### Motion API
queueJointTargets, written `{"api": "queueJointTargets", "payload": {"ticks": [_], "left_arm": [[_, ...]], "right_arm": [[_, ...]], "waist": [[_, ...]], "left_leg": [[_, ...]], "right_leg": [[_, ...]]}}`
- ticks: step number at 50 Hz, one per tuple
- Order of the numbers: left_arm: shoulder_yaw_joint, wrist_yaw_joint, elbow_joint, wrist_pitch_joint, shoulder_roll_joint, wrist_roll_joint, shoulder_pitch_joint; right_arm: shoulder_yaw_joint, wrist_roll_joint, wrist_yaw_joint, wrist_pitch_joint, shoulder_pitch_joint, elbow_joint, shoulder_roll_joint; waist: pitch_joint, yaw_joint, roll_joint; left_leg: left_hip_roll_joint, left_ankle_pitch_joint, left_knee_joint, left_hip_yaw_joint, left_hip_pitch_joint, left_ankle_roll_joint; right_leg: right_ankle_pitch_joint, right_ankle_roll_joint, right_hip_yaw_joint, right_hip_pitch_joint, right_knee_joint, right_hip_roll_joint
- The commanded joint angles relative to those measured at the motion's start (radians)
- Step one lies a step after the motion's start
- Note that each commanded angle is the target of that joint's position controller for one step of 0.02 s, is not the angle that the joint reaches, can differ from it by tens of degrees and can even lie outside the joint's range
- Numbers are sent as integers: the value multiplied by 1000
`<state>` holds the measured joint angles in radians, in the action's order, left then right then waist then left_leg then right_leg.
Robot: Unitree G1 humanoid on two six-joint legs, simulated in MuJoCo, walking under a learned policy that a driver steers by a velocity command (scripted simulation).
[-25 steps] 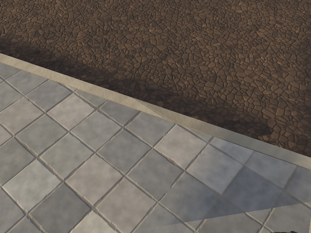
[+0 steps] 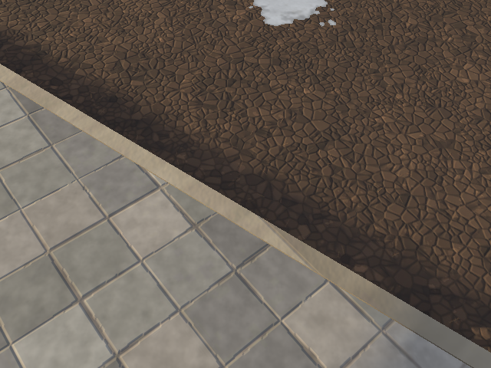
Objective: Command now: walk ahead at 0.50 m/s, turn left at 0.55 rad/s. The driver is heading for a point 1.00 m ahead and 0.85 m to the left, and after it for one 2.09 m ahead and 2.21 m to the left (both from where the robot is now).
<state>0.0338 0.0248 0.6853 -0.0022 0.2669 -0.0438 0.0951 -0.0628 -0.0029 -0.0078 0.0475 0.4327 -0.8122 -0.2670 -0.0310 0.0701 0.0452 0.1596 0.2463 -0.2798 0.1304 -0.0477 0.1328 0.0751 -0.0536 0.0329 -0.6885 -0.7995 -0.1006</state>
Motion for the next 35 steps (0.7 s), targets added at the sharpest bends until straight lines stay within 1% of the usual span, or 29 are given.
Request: {"api": "queueJointTargets", "payload": {"ticks": [1,3,4,5,6,7,8,9,10,11,12,13,14,15,16,18,19,21,23,24,26,28,30,31,32,33,34,35], "left_arm": [[9,4,-110,-25,69,7,-146],[6,7,-123,-35,71,11,-170],[7,6,-121,-39,74,11,-153],[10,4,-109,-43,80,11,-107],[19,-4,-87,-46,97,11,-38],[32,-15,-50,-53,119,11,78],[44,-28,-18,-64,145,6,215],[58,-45,-10,-68,219,-13,374],[79,-36,12,-58,294,-14,356],[64,-24,0,-49,196,19,280],[47,-19,-8,-51,123,25,203],[37,-15,0,-56,88,18,175],[33,-17,16,-63,81,18,179],[30,-17,33,-70,78,21,184],[30,-13,48,-81,82,25,205],[33,-8,75,-95,92,33,243],[34,-7,84,-97,98,35,255],[33,-7,104,-95,95,38,282],[29,-5,121,-91,90,40,304],[30,-5,129,-90,95,41,319],[36,-5,144,-87,119,37,341],[36,-8,159,-84,125,32,368],[37,-15,174,-78,127,26,379],[37,-20,179,-74,132,24,373],[39,-24,181,-70,140,23,364],[40,-28,184,-64,148,23,357],[36,-32,183,-58,144,25,356],[26,-37,146,-60,128,26,336]], "right_arm": [[-37,-5,12,13,63,38,-157],[-34,-9,20,13,76,29,-153],[-32,-10,24,15,68,26,-155],[-31,-10,26,16,46,26,-159],[-32,-11,26,20,26,26,-169],[-32,-11,22,23,15,20,-179],[-28,-8,16,28,5,20,-168],[-8,-7,13,35,27,51,-92],[-5,18,11,29,181,45,-54],[-9,-25,18,19,117,22,-117],[-10,-26,9,18,19,35,-115],[-5,-27,3,17,-38,46,-103],[-3,-30,-4,11,-59,52,-97],[0,-32,-11,2,-49,49,-85],[3,-34,-16,-4,-44,47,-77],[7,-39,-22,-10,-68,52,-66],[11,-42,-25,-11,-104,63,-61],[21,-42,-30,-11,-202,92,-49],[36,-38,-35,-8,-292,116,-28],[43,-35,-37,-6,-331,125,-17],[49,-27,-36,-3,-385,134,-15],[48,-23,-35,-3,-423,142,-29],[44,-24,-33,-4,-442,153,-42],[41,-27,-32,-4,-435,152,-48],[36,-30,-30,-2,-403,143,-54],[28,-35,-26,3,-323,117,-62],[13,-43,-20,11,-184,69,-83],[-11,-59,-10,15,-16,35,-151]], "waist": [[-15,20,-98],[-20,28,-111],[-20,16,-116],[-16,-11,-122],[7,-43,-129],[65,-96,-112],[144,-167,-86],[292,-208,32],[336,-113,271],[198,-99,80],[79,-88,-5],[33,-81,-43],[20,-69,-12],[22,-54,23],[33,-50,39],[34,-44,39],[24,-48,38],[-5,-65,34],[-17,-85,35],[-19,-97,37],[-17,-113,39],[-24,-127,41],[-39,-125,37],[-38,-116,33],[-21,-97,33],[24,-61,28],[104,-4,-3],[211,64,-71]], "left_leg": [[-272,-457,12,209,68,107],[-286,-524,-8,214,89,91],[-295,-551,-16,217,87,75],[-296,-601,-34,209,67,54],[-288,-730,-92,196,52,33],[-259,-841,-227,168,50,15],[-213,-760,-418,126,-32,-4],[-149,-391,-719,65,-178,-25],[18,287,-968,-9,-459,-63],[-61,219,-1037,30,-548,-52],[-94,133,-1010,23,-547,-55],[-123,91,-963,10,-531,-58],[-145,80,-922,-2,-514,-61],[-155,77,-893,-15,-484,-69],[-154,73,-876,-26,-472,-75],[-166,50,-841,-51,-510,-85],[-182,21,-813,-67,-545,-91],[-216,-53,-718,-103,-599,-107],[-227,-130,-579,-139,-583,-118],[-225,-164,-513,-154,-559,-120],[-213,-200,-415,-180,-515,-114],[-205,-195,-364,-192,-498,-94],[-193,-147,-328,-191,-489,-64],[-177,-108,-308,-196,-466,-46],[-149,-66,-286,-208,-412,-26],[-113,-49,-246,-224,-312,-4],[-87,-71,-191,-218,-129,27],[-248,-2,-174,-11,112,84]], "right_leg": [[-44,12,-29,-49,95,48],[-46,36,-39,4,156,64],[-36,52,-38,62,192,73],[-11,71,-43,153,230,87],[35,91,-56,268,252,117],[58,112,-75,409,287,148],[34,143,-37,612,323,94],[173,192,242,833,325,-152],[168,328,725,958,475,-344],[296,324,733,831,510,-302],[274,304,553,698,527,-257],[165,280,427,618,544,-205],[65,260,336,580,557,-164],[-12,247,268,548,572,-131],[-93,249,234,544,576,-122],[-175,262,182,559,597,-114],[-179,266,160,566,616,-111],[-196,264,114,576,646,-94],[-230,247,58,572,649,-60],[-250,240,39,570,647,-53],[-269,229,10,590,639,-60],[-273,222,-2,635,631,-91],[-305,213,-14,689,608,-128],[-375,206,-30,715,576,-138],[-508,196,-53,735,511,-140],[-634,182,-84,746,393,-129],[-652,159,-131,697,212,-98],[-393,130,-168,511,-56,-73]]}}
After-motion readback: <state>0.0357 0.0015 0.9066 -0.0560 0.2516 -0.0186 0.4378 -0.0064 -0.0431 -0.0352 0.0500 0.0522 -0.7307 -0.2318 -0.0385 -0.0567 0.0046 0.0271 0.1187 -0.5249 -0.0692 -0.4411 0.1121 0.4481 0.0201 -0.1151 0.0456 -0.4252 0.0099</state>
